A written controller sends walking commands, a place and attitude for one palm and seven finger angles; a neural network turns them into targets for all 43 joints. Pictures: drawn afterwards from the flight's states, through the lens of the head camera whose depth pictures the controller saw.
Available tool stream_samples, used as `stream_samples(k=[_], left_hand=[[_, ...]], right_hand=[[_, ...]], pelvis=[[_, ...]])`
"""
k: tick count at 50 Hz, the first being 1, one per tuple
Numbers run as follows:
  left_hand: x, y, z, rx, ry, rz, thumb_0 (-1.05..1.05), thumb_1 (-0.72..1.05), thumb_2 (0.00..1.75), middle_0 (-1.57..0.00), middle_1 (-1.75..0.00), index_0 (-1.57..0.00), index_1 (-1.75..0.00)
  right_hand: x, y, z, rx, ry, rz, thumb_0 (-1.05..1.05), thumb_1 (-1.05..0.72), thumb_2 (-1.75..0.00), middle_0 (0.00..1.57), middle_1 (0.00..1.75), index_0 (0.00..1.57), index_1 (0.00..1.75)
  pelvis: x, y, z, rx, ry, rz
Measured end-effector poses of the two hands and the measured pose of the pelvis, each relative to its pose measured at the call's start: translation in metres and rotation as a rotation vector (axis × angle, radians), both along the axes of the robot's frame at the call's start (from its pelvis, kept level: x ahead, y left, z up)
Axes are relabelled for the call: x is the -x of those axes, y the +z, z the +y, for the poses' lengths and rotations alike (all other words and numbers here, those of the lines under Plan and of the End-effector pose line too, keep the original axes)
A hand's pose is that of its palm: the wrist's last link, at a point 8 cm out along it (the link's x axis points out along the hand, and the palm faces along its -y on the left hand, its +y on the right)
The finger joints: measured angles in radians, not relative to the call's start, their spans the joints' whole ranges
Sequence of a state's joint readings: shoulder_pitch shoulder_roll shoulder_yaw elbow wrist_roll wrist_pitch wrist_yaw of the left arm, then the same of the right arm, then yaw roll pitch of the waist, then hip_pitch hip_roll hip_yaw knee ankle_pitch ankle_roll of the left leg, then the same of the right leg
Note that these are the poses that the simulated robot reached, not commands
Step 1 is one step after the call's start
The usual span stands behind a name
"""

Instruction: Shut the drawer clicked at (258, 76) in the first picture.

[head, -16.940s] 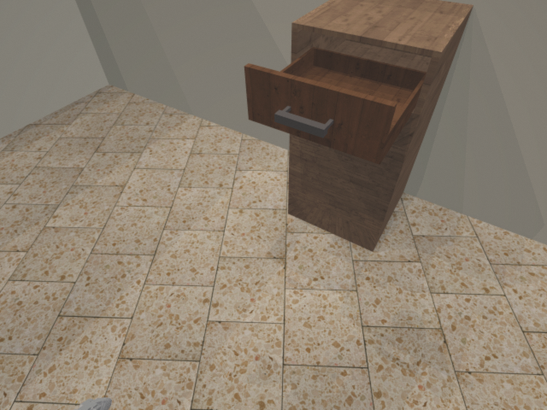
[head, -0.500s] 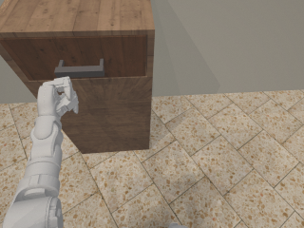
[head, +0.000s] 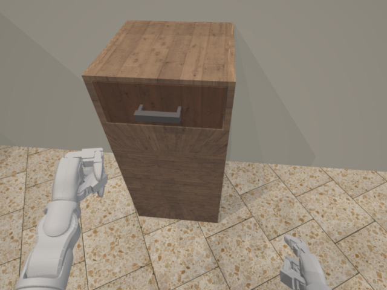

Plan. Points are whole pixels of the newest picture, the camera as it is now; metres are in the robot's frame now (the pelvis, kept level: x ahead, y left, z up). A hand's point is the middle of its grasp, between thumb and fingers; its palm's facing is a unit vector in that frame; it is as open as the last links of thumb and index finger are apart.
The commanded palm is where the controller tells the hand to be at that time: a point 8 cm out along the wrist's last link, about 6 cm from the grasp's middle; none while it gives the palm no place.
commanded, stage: draw the hand back to the body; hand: left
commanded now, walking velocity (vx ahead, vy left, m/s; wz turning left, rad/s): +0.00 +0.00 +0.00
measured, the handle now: (158, 112) +0.60 +0.16 +0.02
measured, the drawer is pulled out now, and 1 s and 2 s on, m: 0.00 0.00 0.00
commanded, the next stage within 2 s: step back with the hand held close in 0.64 s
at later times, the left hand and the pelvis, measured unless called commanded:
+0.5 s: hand (38, 221) +0.18 +0.24 +0.17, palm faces +0.37 -0.84 -0.40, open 3.3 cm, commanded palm +0.13 +0.28 +0.18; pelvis +0.00 +0.00 +0.01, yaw +0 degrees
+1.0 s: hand (45, 212) +0.19 +0.24 +0.16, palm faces +0.31 -0.83 -0.47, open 3.3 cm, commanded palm +0.13 +0.28 +0.18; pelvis -0.01 +0.01 +0.01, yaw -1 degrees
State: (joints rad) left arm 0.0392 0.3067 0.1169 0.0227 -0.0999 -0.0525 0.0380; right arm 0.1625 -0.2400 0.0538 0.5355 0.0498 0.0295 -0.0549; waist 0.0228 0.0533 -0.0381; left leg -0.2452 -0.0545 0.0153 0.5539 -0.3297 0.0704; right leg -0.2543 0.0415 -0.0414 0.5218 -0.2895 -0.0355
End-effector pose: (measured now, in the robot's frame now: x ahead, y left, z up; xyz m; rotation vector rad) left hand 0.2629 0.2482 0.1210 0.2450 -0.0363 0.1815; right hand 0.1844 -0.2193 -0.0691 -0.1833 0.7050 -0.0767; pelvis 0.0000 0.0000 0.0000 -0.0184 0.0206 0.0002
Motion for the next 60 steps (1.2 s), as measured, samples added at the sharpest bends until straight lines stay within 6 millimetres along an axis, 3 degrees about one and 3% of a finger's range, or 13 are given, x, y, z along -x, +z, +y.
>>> stream_samples(k=[10, 19, 27, 37, 42, 46, 51, 55, 60], left_hand=[[0.054, 0.025, 0.014, -0.066, 0.089, -0.038, 0.02, 0.90, 0.90, -1.40, -1.60, -1.40, -1.60], [0.099, 0.051, 0.025, -0.159, 0.138, -0.089, 0.02, 0.90, 0.90, -1.40, -1.60, -1.40, -1.60], [0.133, 0.065, 0.029, -0.225, 0.186, -0.103, 0.02, 0.90, 0.90, -1.41, -1.60, -1.40, -1.60], [0.128, 0.056, 0.026, -0.190, 0.204, -0.102, 0.02, 0.89, 0.90, -1.41, -1.60, -1.40, -1.60], [0.121, 0.068, 0.028, -0.239, 0.179, -0.146, 0.02, 0.89, 0.90, -1.41, -1.60, -1.40, -1.60], [0.113, 0.072, 0.032, -0.282, 0.155, -0.152, 0.02, 0.89, 0.90, -1.41, -1.60, -1.40, -1.60], [0.109, 0.057, 0.032, -0.282, 0.100, -0.068, 0.02, 0.89, 0.90, -1.40, -1.60, -1.40, -1.60], [0.114, 0.051, 0.035, -0.295, 0.069, -0.033, 0.02, 0.89, 0.90, -1.40, -1.60, -1.40, -1.60], [0.128, 0.061, 0.043, -0.335, 0.062, -0.075, 0.02, 0.89, 0.90, -1.40, -1.60, -1.40, -1.60]], right_hand=[[0.012, -0.002, 0.011, -0.011, 0.043, 0.015, 0.01, -0.90, -0.89, 0.20, 0.29, 0.20, 0.30], [0.021, -0.004, 0.003, -0.008, 0.026, 0.018, 0.01, -0.90, -0.89, 0.20, 0.29, 0.20, 0.30], [0.014, 0.002, -0.005, 0.012, 0.020, -0.030, 0.01, -0.90, -0.89, 0.20, 0.29, 0.20, 0.30], [0.009, 0.004, -0.002, 0.020, 0.032, -0.048, 0.01, -0.90, -0.89, 0.20, 0.29, 0.20, 0.30], [0.012, 0.004, -0.003, 0.017, 0.023, -0.037, 0.01, -0.90, -0.89, 0.20, 0.29, 0.20, 0.30], [0.019, 0.001, -0.010, 0.025, -0.011, 0.007, 0.01, -0.90, -0.89, 0.20, 0.29, 0.20, 0.30], [0.035, -0.004, -0.020, 0.042, -0.077, 0.073, 0.01, -0.90, -0.89, 0.20, 0.29, 0.20, 0.30], [0.048, -0.004, -0.022, 0.063, -0.112, 0.108, 0.01, -0.90, -0.89, 0.20, 0.29, 0.20, 0.30], [0.057, 0.000, -0.017, 0.082, -0.112, 0.097, 0.01, -0.90, -0.89, 0.20, 0.29, 0.20, 0.30]], pelvis=[[0.003, 0.008, 0.002, -0.003, 0.004, -0.068], [0.002, 0.010, 0.000, -0.002, -0.001, -0.087], [0.002, 0.009, -0.001, 0.002, 0.000, -0.091], [0.004, 0.009, -0.004, -0.001, 0.003, -0.091], [0.003, 0.009, -0.004, 0.005, -0.002, -0.073], [0.005, 0.009, -0.001, 0.007, -0.008, -0.041], [0.009, 0.009, 0.007, 0.002, -0.014, -0.007], [0.015, 0.008, 0.011, -0.001, -0.015, 0.007], [0.027, 0.006, 0.016, -0.004, -0.016, 0.007]])
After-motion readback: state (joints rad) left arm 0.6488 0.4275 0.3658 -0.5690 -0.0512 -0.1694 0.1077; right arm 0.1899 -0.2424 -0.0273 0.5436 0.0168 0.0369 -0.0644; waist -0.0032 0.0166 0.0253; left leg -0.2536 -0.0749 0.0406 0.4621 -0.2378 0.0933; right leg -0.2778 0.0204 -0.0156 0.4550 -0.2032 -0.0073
